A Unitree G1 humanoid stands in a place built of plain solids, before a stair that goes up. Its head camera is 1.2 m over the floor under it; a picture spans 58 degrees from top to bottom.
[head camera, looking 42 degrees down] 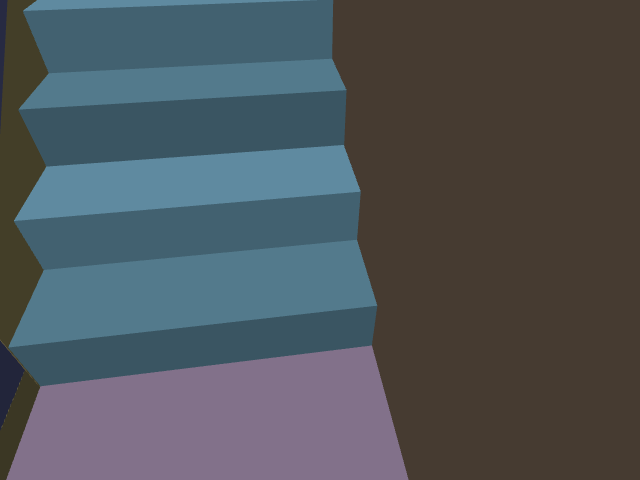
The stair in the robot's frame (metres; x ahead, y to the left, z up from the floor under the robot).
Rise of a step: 0.20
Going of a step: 0.29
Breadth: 1.03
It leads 8 degrees to the left of straight ahead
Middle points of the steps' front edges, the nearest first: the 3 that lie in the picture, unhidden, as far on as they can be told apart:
0.74 0.34 0.21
1.03 0.38 0.41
1.33 0.42 0.61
